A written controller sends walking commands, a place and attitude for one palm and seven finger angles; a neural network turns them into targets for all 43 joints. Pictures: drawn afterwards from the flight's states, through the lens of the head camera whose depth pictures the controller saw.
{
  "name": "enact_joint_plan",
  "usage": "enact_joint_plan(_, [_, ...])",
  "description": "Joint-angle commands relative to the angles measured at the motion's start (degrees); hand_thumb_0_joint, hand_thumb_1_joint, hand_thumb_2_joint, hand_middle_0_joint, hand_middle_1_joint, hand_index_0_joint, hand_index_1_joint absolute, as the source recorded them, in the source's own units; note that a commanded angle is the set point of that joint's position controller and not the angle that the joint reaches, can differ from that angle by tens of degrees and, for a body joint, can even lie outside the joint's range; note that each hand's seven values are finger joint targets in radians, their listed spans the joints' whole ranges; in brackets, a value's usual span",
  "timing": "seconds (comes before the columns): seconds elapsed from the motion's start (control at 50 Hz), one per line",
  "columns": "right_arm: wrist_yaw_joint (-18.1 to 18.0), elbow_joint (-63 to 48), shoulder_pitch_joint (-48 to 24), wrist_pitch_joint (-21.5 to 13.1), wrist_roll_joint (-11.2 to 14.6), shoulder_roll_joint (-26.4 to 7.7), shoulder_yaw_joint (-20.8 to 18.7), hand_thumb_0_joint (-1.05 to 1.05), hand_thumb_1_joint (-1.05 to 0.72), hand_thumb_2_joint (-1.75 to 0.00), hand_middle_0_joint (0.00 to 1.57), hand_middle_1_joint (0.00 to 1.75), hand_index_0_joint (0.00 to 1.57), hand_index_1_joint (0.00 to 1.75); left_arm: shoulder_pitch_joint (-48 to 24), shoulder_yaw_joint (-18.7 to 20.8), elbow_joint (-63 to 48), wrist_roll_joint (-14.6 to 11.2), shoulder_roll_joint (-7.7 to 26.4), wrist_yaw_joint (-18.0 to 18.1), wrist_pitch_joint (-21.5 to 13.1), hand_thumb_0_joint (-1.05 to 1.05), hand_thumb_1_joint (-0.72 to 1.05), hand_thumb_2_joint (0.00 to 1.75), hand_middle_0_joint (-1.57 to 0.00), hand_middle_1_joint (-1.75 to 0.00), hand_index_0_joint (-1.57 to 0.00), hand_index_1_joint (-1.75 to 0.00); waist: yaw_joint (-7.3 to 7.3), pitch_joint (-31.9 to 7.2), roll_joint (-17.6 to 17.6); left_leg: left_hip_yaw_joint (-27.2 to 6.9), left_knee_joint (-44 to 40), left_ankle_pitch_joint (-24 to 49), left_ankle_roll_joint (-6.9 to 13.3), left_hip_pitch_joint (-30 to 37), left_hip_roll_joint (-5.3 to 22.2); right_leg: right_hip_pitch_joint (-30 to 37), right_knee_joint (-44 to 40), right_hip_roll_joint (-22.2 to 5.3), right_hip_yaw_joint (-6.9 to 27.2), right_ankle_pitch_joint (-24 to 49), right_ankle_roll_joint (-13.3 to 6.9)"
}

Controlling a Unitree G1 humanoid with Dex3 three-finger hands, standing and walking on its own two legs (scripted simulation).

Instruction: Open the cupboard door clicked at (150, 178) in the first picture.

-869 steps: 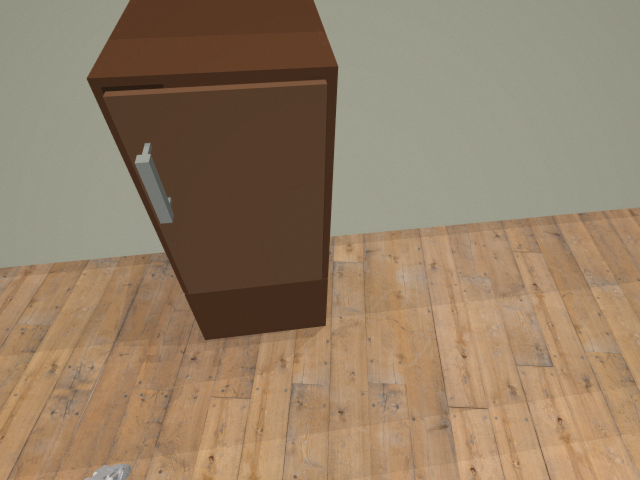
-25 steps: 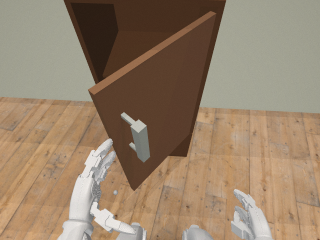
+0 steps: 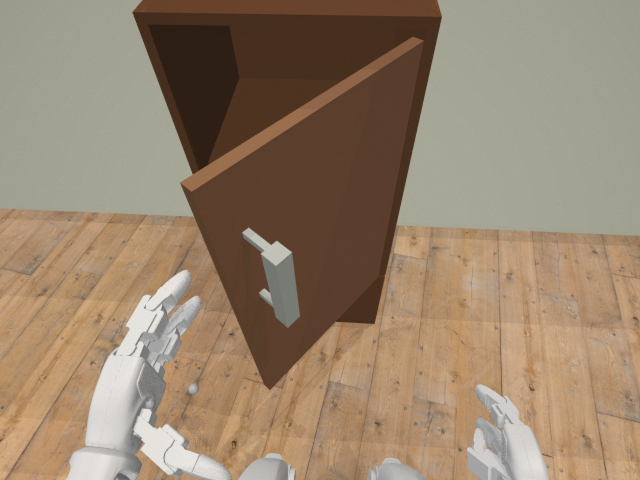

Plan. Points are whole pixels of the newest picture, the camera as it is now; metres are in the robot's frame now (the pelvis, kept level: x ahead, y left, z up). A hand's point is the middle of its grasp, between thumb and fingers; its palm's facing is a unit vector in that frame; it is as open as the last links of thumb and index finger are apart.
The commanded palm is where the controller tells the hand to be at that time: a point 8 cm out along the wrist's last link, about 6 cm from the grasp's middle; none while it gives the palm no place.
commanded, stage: draw the hand back to the body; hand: left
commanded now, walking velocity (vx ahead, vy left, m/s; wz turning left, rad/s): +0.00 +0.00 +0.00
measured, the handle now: (271, 279) +0.35 +0.09 +0.05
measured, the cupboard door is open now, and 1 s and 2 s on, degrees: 52 52 52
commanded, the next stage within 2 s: step back with the hand held close in 1.38 s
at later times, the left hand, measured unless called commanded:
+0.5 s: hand (80, 365) +0.21 +0.22 +0.14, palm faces +0.18 -0.93 -0.32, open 14.9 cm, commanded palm +0.17 +0.28 +0.17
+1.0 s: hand out of the picture +0.22 +0.30 +0.24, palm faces +0.44 -0.80 -0.41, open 9.1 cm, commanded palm +0.17 +0.33 +0.25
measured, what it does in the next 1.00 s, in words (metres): rises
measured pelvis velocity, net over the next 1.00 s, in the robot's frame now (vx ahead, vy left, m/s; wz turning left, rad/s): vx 0.03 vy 0.03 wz -0.02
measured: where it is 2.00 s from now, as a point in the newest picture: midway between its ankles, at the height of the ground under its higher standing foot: outside the picture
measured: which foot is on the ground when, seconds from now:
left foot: down 0.00-1.00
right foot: down 0.00-1.00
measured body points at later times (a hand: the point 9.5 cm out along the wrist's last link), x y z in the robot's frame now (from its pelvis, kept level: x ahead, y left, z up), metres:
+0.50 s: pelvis +0.02 +0.03 +0.05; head +0.02 +0.01 +0.50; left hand +0.19 +0.27 +0.16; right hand +0.20 -0.20 -0.02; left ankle +0.00 +0.12 -0.66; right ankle +0.01 -0.09 -0.66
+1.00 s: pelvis +0.03 +0.03 +0.08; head +0.01 +0.02 +0.53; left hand +0.19 +0.33 +0.26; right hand +0.22 -0.18 +0.01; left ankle +0.00 +0.12 -0.66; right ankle +0.01 -0.09 -0.66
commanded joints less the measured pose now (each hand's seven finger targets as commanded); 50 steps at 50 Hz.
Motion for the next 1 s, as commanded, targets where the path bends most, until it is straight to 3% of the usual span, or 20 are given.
enact_joint_plan(0.0, [-0.93, -10.38, -3.93, -2.83, 0.67, -6.69, -1.91, 0.00, -0.90, -0.90, 0.20, 0.30, 0.20, 0.30, 1.29, 5.41, -9.15, -2.21, 4.59, 0.57, 0.28, 0.00, -0.50, 0.30, -0.15, -0.30, -0.15, -0.30, -0.84, -5.29, -6.40, -0.38, -11.59, 10.28, 1.63, 3.73, -1.99, 13.55, -17.11, -0.27, 6.70, 7.60, 2.68])
enact_joint_plan(0.08, [-1.47, -10.51, -3.46, -3.74, 0.74, -7.29, -1.39, 0.00, -0.90, -0.90, 0.20, 0.30, 0.20, 0.30, -0.06, 7.25, -10.85, -3.69, 6.39, -1.25, 1.21, 0.00, -0.50, 0.30, -0.15, -0.30, -0.15, -0.30, -0.74, -3.91, -5.28, -0.32, -13.36, 10.10, 1.64, 6.25, -1.85, 14.36, -19.26, -0.46, 6.78, 6.76, 2.79])
enact_joint_plan(0.18, [-1.77, -9.74, -3.01, -5.73, 0.99, -7.27, -0.81, 0.00, -0.90, -0.90, 0.20, 0.30, 0.20, 0.30, -2.10, 9.92, -15.47, -5.12, 9.32, -2.64, -0.08, 0.00, -0.50, 0.30, -0.15, -0.30, -0.15, -0.30, -0.08, -5.29, 0.25, -0.78, -16.09, 13.33, 1.55, 11.32, -1.60, 16.89, -19.28, 0.20, 5.38, 10.99, 2.07])
enact_joint_plan(0.26, [-1.70, -8.76, -3.02, -6.83, 1.41, -7.11, -0.78, 0.00, -0.90, -0.90, 0.20, 0.30, 0.20, 0.30, 0.40, 11.78, -15.81, -6.65, 9.47, -3.66, 1.03, 0.00, -0.36, 0.36, -0.16, -0.30, -0.16, -0.30, 0.55, -5.14, 1.98, -1.03, -18.03, 16.77, 1.33, 14.34, -1.40, 18.86, -19.47, 0.77, 3.60, 16.05, 1.96])
enact_joint_plan(0.28, [-1.74, -8.51, -3.09, -6.98, 1.46, -7.19, -0.83, 0.00, -0.90, -0.90, 0.20, 0.30, 0.20, 0.30, 0.63, 12.51, -15.29, -6.88, 9.98, -3.93, 1.82, 0.00, -0.32, 0.37, -0.16, -0.30, -0.16, -0.30, 0.49, -4.86, 0.62, -1.12, -18.38, 17.41, 1.30, 14.58, -1.33, 19.48, -19.69, 0.82, 3.34, 17.12, 2.09])
enact_joint_plan(0.3, [-3.18, -7.99, -3.34, -5.62, 0.79, -6.94, -1.28, 0.00, -0.90, -0.90, 0.20, 0.30, 0.20, 0.30, 2.76, 14.94, -16.64, 2.46, 19.14, 4.13, 5.82, 0.00, -0.29, 0.39, -0.16, -0.30, -0.16, -0.30, 3.43, -6.31, 0.33, -0.40, -21.49, 18.43, 1.69, 16.03, -0.42, 22.46, -23.02, -1.15, 6.55, 16.87, 1.05])
enact_joint_plan(0.32, [-3.64, -8.89, -4.10, -5.35, 0.36, -5.86, -0.57, 0.00, -0.90, -0.90, 0.20, 0.30, 0.20, 0.30, 2.83, 10.51, -19.27, 3.48, 12.64, 7.40, 8.08, 0.00, -0.26, 0.40, -0.16, -0.30, -0.16, -0.30, 1.61, -2.71, 0.70, 0.25, -22.65, 18.41, 1.87, 17.39, -0.83, 21.75, -24.71, -1.53, 6.31, 17.39, 1.68])
enact_joint_plan(0.34, [-3.80, -8.10, -3.42, -4.83, 0.43, -5.65, -0.65, 0.00, -0.90, -0.90, 0.20, 0.30, 0.20, 0.30, 4.91, 10.25, -17.10, 3.92, 11.10, 9.07, 9.88, 0.00, -0.22, 0.42, -0.16, -0.30, -0.16, -0.30, 1.42, -1.00, -0.56, -0.06, -23.40, 18.37, 1.69, 17.78, -0.50, 21.54, -25.10, -1.43, 5.23, 16.95, 1.83])
enact_joint_plan(0.36, [-3.66, -7.72, -3.60, -4.43, 0.44, -5.84, -0.42, 0.00, -0.90, -0.90, 0.20, 0.30, 0.20, 0.30, 4.53, 8.94, -17.96, 5.07, 10.06, 10.32, 10.92, 0.00, -0.18, 0.43, -0.16, -0.30, -0.16, -0.30, 1.27, 0.44, 2.66, 0.15, -24.24, 18.98, 1.73, 19.02, -0.37, 21.96, -25.39, -1.34, 4.68, 17.23, 1.77])
enact_joint_plan(0.38, [-3.67, -7.20, -3.71, -4.09, 0.35, -6.02, -0.27, 0.00, -0.90, -0.90, 0.20, 0.30, 0.20, 0.30, 3.78, 10.18, -18.56, 5.85, 11.83, 11.65, 11.71, 0.00, -0.15, 0.45, -0.16, -0.30, -0.16, -0.30, 1.55, 0.54, 2.90, -0.09, -25.10, 19.65, 1.76, 20.08, -0.23, 22.88, -25.88, -1.27, 4.21, 17.35, 1.67])
enact_joint_plan(0.46, [-4.22, -6.23, -4.83, -4.14, -0.11, -6.36, 0.07, 0.00, -0.90, -0.90, 0.20, 0.30, 0.20, 0.30, 1.60, 11.90, -19.69, 7.34, 13.78, 14.44, 12.93, 0.00, -0.01, 0.51, -0.17, -0.30, -0.17, -0.30, 1.53, 0.12, -1.44, -0.29, -28.67, 21.64, 2.03, 25.12, 0.18, 26.93, -28.80, -1.16, 3.65, 18.97, 1.90])
enact_joint_plan(0.5, [-4.45, -5.54, -5.51, -4.67, -0.27, -6.68, 0.34, 0.00, -0.90, -0.90, 0.20, 0.30, 0.20, 0.30, -0.15, 13.20, -20.85, 7.80, 15.25, 15.37, 13.15, 0.00, 0.06, 0.54, -0.17, -0.30, -0.17, -0.30, 1.84, -0.26, -0.69, -0.56, -30.63, 23.19, 1.98, 27.46, 0.30, 29.20, -29.99, -1.17, 3.46, 19.88, 1.76])
enact_joint_plan(0.58, [-4.20, -3.63, -5.99, -5.71, -0.44, -6.48, 0.75, 0.00, -0.90, -0.90, 0.20, 0.30, 0.20, 0.30, -1.27, 14.23, -21.22, 8.24, 15.02, 16.17, 13.33, 0.00, 0.20, 0.60, -0.18, -0.30, -0.18, -0.30, 2.12, 1.48, 1.59, -0.84, -34.14, 28.00, 1.42, 31.39, 0.64, 32.08, -32.32, -1.14, 3.07, 21.96, 1.87])
enact_joint_plan(0.6, [-4.15, -2.98, -6.58, -5.87, -0.52, -6.72, 0.74, 0.00, -0.90, -0.90, 0.20, 0.30, 0.20, 0.30, -1.10, 14.87, -19.88, 8.29, 15.31, 16.26, 13.68, 0.00, 0.23, 0.62, -0.18, -0.30, -0.18, -0.30, 2.25, 2.16, 0.04, -1.20, -34.98, 29.00, 1.27, 31.90, 0.91, 33.14, -33.05, -1.06, 2.86, 22.39, 1.82])
enact_joint_plan(0.68, [-3.62, -1.32, -7.34, -6.27, -0.80, -6.71, 0.61, 0.00, -0.90, -0.90, 0.20, 0.30, 0.20, 0.30, -2.00, 16.98, -19.06, 8.13, 15.60, 16.20, 13.45, 0.00, 0.37, 0.68, -0.18, -0.30, -0.18, -0.30, 2.61, 3.72, -0.29, -0.93, -37.95, 31.50, 0.79, 34.66, 1.21, 35.94, -35.64, -0.91, 2.74, 23.98, 1.87])
enact_joint_plan(0.76, [-3.01, -0.20, -8.46, -6.35, -1.02, -6.70, 0.54, 0.00, -0.90, -0.90, 0.20, 0.30, 0.20, 0.30, -3.52, 19.48, -19.82, 7.89, 16.61, 15.92, 12.95, 0.00, 0.51, 0.74, -0.19, -0.30, -0.19, -0.30, 3.24, 4.53, 2.46, -0.74, -40.41, 36.04, -0.01, 37.32, 1.48, 39.05, -37.60, -0.91, 2.83, 26.06, 1.71])
enact_joint_plan(0.8, [-2.81, 0.47, -8.91, -6.25, -1.22, -6.99, 0.38, 0.00, -0.90, -0.90, 0.20, 0.30, 0.20, 0.30, -4.42, 21.28, -18.94, 7.71, 17.68, 15.88, 12.91, 0.00, 0.58, 0.76, -0.19, -0.30, -0.19, -0.30, 3.49, 4.85, 1.23, -0.78, -41.57, 35.79, -0.11, 37.60, 1.60, 40.64, -38.69, -0.70, 2.71, 26.17, 1.58])
enact_joint_plan(0.92, [-2.37, 1.45, -10.04, -5.94, -1.39, -6.87, -0.03, 0.00, -0.90, -0.90, 0.20, 0.30, 0.20, 0.30, -7.15, 25.37, -19.81, 7.06, 19.54, 15.80, 12.11, 0.00, 0.80, 0.86, -0.20, -0.30, -0.20, -0.30, 3.77, 5.40, 1.83, 0.01, -43.70, 36.04, -0.08, 39.17, 1.32, 43.58, -40.91, -0.62, 3.22, 28.30, 1.55])
enact_joint_plan(0.98, [-2.20, 2.21, -10.35, -5.72, -1.38, -6.90, -0.26, 0.00, -0.90, -0.90, 0.20, 0.30, 0.20, 0.30, -9.32, 27.14, -19.89, 6.96, 20.40, 15.85, 11.57, 0.00, 0.90, 0.90, -0.20, -0.30, -0.20, -0.30, 3.78, 5.44, 3.62, 0.07, -44.48, 34.80, -0.05, 40.14, 1.24, 43.73, -41.93, -0.44, 3.42, 27.31, 1.51])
